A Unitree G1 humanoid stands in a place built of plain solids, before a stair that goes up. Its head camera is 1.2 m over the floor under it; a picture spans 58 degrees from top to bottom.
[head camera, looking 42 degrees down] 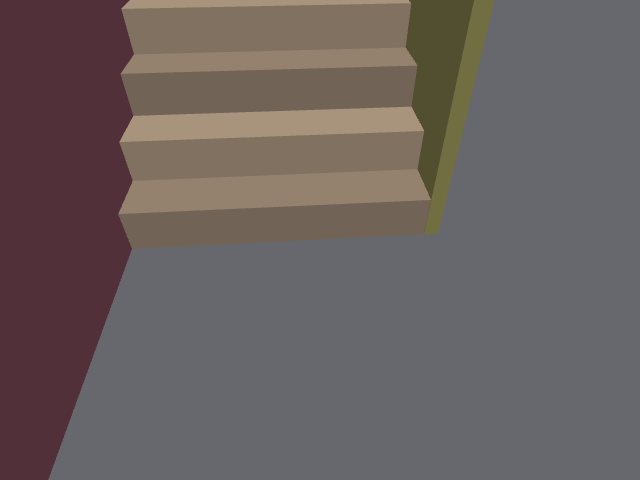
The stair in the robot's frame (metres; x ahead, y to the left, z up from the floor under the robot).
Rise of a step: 0.18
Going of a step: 0.22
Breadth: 1.20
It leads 4 degrees to the left of straight ahead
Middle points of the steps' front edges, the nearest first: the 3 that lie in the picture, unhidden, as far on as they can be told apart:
1.32 0.16 0.18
1.54 0.18 0.36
1.77 0.19 0.54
